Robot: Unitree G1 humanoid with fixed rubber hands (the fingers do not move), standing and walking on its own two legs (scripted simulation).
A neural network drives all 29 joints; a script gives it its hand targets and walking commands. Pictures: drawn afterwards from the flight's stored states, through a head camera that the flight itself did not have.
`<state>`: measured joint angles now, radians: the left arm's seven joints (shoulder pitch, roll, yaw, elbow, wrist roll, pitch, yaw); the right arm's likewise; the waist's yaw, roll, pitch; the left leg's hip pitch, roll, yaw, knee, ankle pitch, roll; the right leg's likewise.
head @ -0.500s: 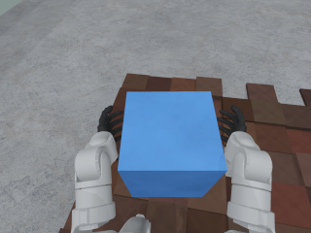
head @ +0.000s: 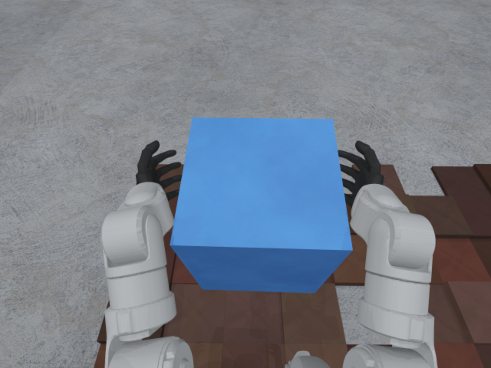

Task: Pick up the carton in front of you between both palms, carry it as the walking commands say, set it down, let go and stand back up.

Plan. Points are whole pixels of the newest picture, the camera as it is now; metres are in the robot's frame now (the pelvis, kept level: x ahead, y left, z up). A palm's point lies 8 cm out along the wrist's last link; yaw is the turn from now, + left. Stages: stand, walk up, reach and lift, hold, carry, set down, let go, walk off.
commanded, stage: carry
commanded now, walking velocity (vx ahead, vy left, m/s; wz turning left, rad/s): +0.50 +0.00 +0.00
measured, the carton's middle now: (259, 214) +0.36 -0.01 +0.06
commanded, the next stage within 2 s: none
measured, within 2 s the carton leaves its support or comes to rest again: neither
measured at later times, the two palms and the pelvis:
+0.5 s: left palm (191, 138) +0.58 +0.12 +0.04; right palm (324, 130) +0.60 -0.18 +0.03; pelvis +0.29 -0.05 -0.02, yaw +3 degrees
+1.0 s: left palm (172, 36) +0.92 +0.19 +0.10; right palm (284, 32) +0.92 -0.12 +0.11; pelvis +0.58 +0.03 -0.03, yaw +2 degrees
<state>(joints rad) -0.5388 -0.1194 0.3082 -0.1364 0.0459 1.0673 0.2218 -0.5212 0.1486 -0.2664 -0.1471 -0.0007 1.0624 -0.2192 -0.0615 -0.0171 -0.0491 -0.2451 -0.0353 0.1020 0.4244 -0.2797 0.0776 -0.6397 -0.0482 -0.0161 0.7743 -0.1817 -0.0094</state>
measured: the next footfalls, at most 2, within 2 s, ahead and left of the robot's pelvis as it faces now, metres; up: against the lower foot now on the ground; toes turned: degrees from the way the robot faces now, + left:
right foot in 0.18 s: +0.28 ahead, -0.12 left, -0.03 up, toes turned -2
left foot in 0.64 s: +0.56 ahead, +0.10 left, -0.02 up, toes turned +7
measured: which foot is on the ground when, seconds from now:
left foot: down 0.00-0.18, up 0.20-0.62, down 0.64-1.00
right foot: up 0.00-0.16, down 0.18-0.70, up 0.72-1.00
